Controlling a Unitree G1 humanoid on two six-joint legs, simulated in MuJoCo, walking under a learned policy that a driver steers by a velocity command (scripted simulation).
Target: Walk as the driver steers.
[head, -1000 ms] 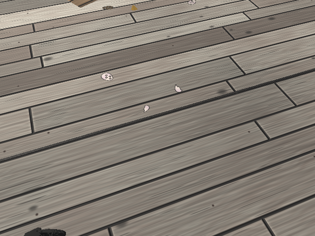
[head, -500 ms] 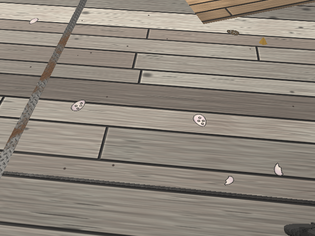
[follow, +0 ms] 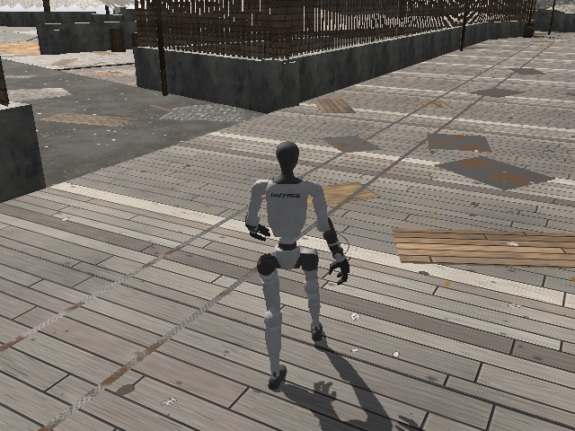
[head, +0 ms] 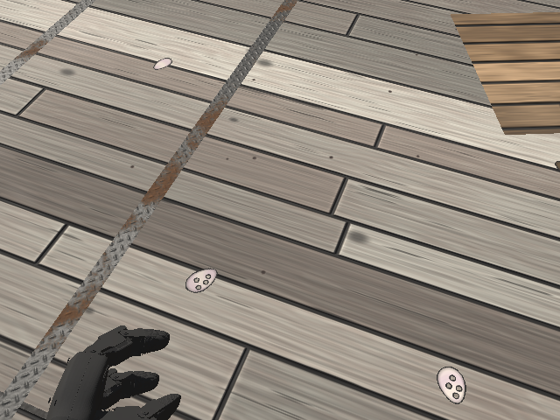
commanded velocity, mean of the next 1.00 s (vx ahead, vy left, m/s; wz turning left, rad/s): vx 0.31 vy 0.00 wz -0.60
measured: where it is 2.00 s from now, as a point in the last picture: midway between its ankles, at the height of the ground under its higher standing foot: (292, 411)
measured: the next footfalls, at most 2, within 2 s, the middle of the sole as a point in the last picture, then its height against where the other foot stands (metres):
right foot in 0.06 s outside the picture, level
left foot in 0.44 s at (252, 385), level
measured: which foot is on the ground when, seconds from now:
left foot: down 0.00-0.06, up 0.08-0.42, down 0.44-0.86, up 0.88-1.00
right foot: up 0.00-0.04, down 0.06-0.44, up 0.46-0.84, down 0.86-1.00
